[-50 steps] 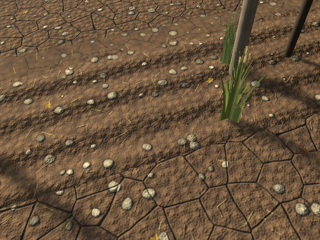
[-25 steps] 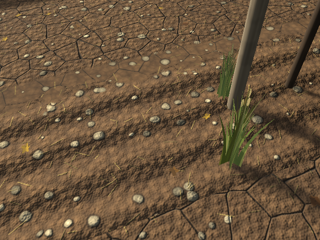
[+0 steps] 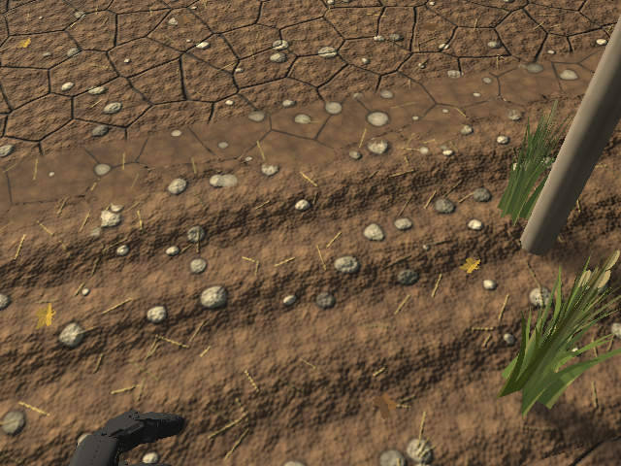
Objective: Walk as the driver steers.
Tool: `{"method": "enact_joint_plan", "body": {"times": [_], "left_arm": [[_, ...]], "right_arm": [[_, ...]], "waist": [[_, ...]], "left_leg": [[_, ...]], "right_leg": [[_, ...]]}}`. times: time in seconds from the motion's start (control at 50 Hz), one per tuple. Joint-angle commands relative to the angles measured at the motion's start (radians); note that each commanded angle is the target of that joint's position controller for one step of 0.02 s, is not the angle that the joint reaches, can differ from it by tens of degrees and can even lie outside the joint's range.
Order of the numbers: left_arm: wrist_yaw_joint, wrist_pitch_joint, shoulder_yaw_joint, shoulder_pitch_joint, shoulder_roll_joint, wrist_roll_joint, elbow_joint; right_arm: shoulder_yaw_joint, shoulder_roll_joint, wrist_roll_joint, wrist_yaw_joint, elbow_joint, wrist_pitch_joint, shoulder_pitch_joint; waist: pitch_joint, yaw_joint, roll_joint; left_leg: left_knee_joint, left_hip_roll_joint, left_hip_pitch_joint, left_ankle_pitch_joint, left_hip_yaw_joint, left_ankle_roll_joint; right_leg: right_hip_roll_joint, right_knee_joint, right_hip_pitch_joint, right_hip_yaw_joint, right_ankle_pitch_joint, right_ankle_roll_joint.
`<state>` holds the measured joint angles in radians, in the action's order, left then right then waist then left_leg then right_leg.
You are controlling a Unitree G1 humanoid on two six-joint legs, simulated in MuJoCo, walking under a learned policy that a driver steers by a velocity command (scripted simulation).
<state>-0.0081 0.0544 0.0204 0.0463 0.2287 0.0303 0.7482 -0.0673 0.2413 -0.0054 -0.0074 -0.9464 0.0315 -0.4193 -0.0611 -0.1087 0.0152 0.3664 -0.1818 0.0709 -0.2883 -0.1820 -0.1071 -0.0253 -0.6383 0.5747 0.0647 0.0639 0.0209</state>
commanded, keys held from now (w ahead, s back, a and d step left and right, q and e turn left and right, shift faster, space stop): w+q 0.56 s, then w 0.44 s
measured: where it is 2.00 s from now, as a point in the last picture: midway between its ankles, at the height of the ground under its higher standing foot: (153, 273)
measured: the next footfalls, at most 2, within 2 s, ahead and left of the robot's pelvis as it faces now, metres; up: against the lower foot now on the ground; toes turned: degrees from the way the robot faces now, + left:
right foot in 0.06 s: +0.20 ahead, -0.12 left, +0.00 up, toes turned +7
left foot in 0.58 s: +0.39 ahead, +0.16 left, +0.00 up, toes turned +26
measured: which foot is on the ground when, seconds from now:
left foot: down 0.00-0.08, up 0.10-0.56, down 0.58-1.00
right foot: up 0.00-0.04, down 0.06-0.60, up 0.62-1.00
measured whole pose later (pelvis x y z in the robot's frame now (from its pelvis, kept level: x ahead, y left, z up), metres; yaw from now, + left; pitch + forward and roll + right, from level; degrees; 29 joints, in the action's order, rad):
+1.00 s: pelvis +0.47 +0.14 +0.00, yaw +27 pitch +0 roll +1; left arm -0.03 0.01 -0.04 -0.14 0.25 0.03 0.81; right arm -0.03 0.24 -0.01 0.00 -0.93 0.07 -0.42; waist -0.04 -0.04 0.05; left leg 0.17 -0.13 -0.08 -0.25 -0.01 -0.12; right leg -0.10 -0.74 0.64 -0.03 0.02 0.00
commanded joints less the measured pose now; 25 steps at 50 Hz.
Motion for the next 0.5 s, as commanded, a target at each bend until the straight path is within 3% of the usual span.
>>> {"method": "enact_joint_plan", "body": {"times": [0.02, 0.04, 0.06, 0.08, 0.1, 0.12, 0.14, 0.16, 0.2, 0.28, 0.4, 0.46, 0.5], "left_arm": [[0.008, 0.02, -0.037, -0.049, 0.12, -0.007, -0.046], [0.014, 0.031, -0.046, -0.142, 0.135, -0.004, -0.019], [0.027, 0.044, -0.066, -0.267, 0.195, 0.011, 0.005], [0.044, 0.039, -0.086, -0.385, 0.276, 0.022, 0.005], [0.045, 0.015, -0.1, -0.375, 0.296, 0.008, 0.018], [0.038, 0.007, -0.09, -0.318, 0.211, 0.004, 0.004], [0.03, 0.009, -0.074, -0.272, 0.134, -0.001, -0.005], [0.027, 0.013, -0.067, -0.242, 0.109, 0.005, -0.003], [0.024, 0.031, -0.07, -0.265, 0.113, 0.002, 0.019], [0.015, 0.055, -0.084, -0.314, 0.134, -0.014, 0.048], [0.01, 0.052, -0.09, -0.378, 0.143, -0.012, 0.091], [0.015, 0.047, -0.097, -0.428, 0.17, -0.011, 0.113], [0.021, 0.034, -0.1, -0.462, 0.186, -0.008, 0.129]], "right_arm": [[-0.041, 0.179, -0.015, 0.01, 0.064, 0.004, 0.01], [-0.042, 0.188, -0.011, 0.008, 0.071, 0.01, 0.031], [-0.035, 0.159, -0.001, 0.002, 0.086, 0.023, 0.036], [-0.016, 0.084, 0.02, 0.0, 0.118, 0.032, -0.003], [-0.02, 0.112, 0.011, 0.003, 0.139, 0.02, -0.047], [-0.027, 0.154, -0.018, 0.007, 0.112, 0.002, -0.03], [-0.025, 0.141, -0.027, -0.004, 0.111, -0.002, 0.034], [-0.021, 0.114, -0.026, -0.015, 0.12, -0.006, 0.061], [-0.019, 0.105, -0.037, -0.031, 0.131, -0.024, 0.079], [-0.014, 0.102, -0.027, -0.05, 0.181, -0.037, 0.173], [0.014, 0.068, -0.024, -0.07, 0.252, -0.034, 0.359], [0.023, 0.071, -0.029, -0.076, 0.288, -0.029, 0.443], [0.023, 0.081, -0.035, -0.073, 0.303, -0.027, 0.464]], "waist": [[0.039, 0.09, -0.061], [0.07, 0.142, -0.044], [0.152, 0.195, 0.025], [0.292, 0.214, 0.165], [0.315, 0.169, 0.263], [0.175, 0.142, 0.104], [0.078, 0.145, 0.013], [0.024, 0.124, 0.023], [0.024, 0.107, 0.078], [0.054, 0.1, 0.066], [0.003, 0.133, 0.072], [-0.016, 0.16, 0.08], [-0.019, 0.167, 0.084]], "left_leg": [[0.022, 0.273, 0.077, 0.49, -0.258, -0.064], [0.115, 0.237, 0.117, 0.506, -0.244, -0.045], [0.312, 0.181, 0.196, 0.441, -0.184, -0.016], [0.577, 0.086, 0.365, 0.059, -0.032, 0.02], [0.731, 0.034, 0.547, -0.317, 0.063, 0.021], [0.817, 0.131, 0.615, -0.255, 0.071, 0.024], [0.815, 0.162, 0.607, -0.167, 0.077, 0.031], [0.778, 0.188, 0.584, -0.119, 0.085, 0.04], [0.759, 0.212, 0.538, -0.063, 0.105, 0.057], [0.728, 0.232, 0.595, 0.06, 0.111, 0.082], [0.451, 0.24, 0.573, 0.254, 0.19, 0.085], [0.326, 0.23, 0.523, 0.218, 0.25, 0.053], [0.277, 0.207, 0.504, 0.133, 0.284, 0.023]], "right_leg": [[0.05, 0.113, -0.237, -0.008, 0.083, -0.016], [0.067, 0.179, -0.382, -0.018, 0.098, -0.033], [-0.05, 0.219, -0.575, 0.098, 0.156, -0.077], [-0.303, 0.268, -0.814, 0.384, 0.251, -0.153], [-0.423, 0.347, -0.823, 0.696, 0.352, -0.251], [-0.4, 0.341, -0.706, 0.632, 0.442, -0.255], [-0.335, 0.368, -0.593, 0.49, 0.403, -0.232], [-0.288, 0.406, -0.507, 0.369, 0.294, -0.205], [-0.232, 0.431, -0.456, 0.216, 0.091, -0.178], [-0.233, 0.471, -0.491, 0.075, -0.079, -0.187], [-0.194, 0.483, -0.499, -0.124, -0.168, -0.158], [-0.218, 0.465, -0.547, -0.168, -0.198, -0.145], [-0.238, 0.408, -0.614, -0.194, -0.319, -0.137]]}}
Keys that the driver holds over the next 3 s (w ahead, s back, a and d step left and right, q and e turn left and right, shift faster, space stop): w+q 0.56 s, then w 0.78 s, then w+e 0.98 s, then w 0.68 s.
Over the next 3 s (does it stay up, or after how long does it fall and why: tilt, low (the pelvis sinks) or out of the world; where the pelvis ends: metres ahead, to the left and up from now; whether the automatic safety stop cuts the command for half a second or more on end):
stays up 1.49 0.34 0.01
